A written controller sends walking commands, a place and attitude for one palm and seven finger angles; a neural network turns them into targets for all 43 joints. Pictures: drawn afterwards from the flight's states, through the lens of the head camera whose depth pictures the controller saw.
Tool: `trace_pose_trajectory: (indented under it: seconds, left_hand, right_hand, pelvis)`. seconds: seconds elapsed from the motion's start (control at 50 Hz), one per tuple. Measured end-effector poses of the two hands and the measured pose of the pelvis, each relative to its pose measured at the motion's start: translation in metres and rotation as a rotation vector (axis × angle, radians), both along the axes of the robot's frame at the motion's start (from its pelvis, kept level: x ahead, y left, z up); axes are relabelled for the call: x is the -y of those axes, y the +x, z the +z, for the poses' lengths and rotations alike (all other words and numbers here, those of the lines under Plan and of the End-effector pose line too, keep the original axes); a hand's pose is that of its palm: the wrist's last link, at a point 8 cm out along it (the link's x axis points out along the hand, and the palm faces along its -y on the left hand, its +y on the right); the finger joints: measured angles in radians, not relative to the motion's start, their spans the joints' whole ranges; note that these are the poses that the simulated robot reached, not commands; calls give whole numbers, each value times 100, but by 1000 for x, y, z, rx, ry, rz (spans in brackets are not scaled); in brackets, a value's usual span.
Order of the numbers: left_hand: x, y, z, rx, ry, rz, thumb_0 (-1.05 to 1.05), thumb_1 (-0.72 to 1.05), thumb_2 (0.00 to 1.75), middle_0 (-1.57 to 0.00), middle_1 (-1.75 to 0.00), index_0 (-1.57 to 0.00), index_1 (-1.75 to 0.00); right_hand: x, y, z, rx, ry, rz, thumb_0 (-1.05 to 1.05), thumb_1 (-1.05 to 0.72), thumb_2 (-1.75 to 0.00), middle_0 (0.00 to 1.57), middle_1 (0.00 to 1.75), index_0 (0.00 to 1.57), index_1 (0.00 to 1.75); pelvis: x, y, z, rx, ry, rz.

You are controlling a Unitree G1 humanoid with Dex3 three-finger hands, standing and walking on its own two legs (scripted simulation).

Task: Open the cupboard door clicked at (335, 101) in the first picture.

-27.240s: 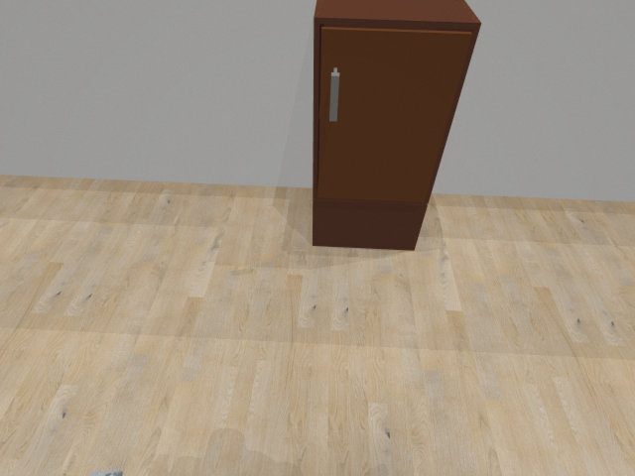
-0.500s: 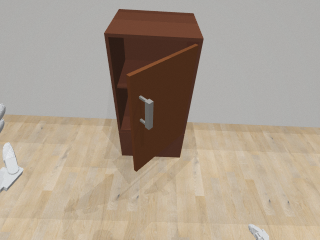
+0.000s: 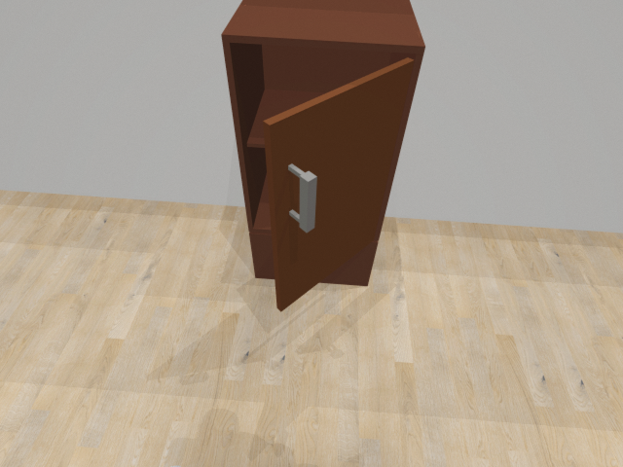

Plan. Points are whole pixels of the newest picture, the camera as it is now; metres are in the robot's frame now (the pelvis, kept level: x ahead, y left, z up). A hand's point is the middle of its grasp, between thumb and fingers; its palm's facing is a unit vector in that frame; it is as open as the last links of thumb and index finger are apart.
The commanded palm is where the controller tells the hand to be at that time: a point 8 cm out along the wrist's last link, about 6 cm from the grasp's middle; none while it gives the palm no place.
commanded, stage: let the arm hang, fingers relaxed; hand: left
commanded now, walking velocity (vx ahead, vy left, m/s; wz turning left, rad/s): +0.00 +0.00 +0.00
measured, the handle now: (300, 198) +0.61 +0.04 -0.03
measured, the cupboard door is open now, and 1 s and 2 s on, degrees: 47 47 47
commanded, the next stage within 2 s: look to check the result in 0.84 s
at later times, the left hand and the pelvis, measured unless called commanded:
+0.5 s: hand out of the picture -0.04 +0.20 -0.15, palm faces +0.03 -0.98 -0.20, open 7.3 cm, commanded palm none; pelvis -0.01 +0.03 +0.02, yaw -1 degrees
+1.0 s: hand out of the picture -0.04 +0.20 -0.16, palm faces +0.03 -0.98 -0.19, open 7.3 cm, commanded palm none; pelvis -0.02 +0.04 +0.02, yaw -1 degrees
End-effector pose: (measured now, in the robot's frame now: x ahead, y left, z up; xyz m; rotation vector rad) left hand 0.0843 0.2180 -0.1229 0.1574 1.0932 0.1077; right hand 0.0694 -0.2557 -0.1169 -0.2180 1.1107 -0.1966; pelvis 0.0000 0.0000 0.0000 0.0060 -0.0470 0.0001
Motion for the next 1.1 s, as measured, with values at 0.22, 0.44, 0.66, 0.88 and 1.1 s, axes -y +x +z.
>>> trace_pose_trajectory:
  seconds: [0.22,0.44,0.66,0.88,1.1]
  left_hand:
    - [-35,-122,-3,-392,31,108,-1,97,89,-20,-30,-21,-29]
    - [-37,-133,4,-405,32,106,0,92,90,-19,-30,-20,-29]
    - [-23,-106,-4,-319,-17,67,1,92,89,-20,-30,-20,-29]
    - [-30,-116,-3,-341,-4,82,1,92,90,-20,-30,-20,-29]
    - [-30,-130,-2,-383,0,94,0,91,90,-19,-30,-20,-29]
  right_hand:
    - [-39,-75,-6,-296,53,-37,0,-91,-90,19,30,20,30]
    - [-78,-100,-17,-337,136,-55,1,-92,-90,20,30,20,30]
    - [-89,-113,-15,-320,143,-87,0,-91,-90,20,30,20,30]
    - [-93,-120,-15,-336,148,-96,0,-91,-90,19,30,20,30]
    - [-90,-115,-15,-337,146,-89,0,-91,-90,19,30,20,30]
  pelvis:
    - [-12,-5,17,-17,-16,-9]
    - [-28,-11,21,-6,-8,-19]
    - [-34,-17,20,-6,-6,-26]
    - [-36,-18,20,-11,-6,-24]
    - [-35,-17,20,-15,-6,-23]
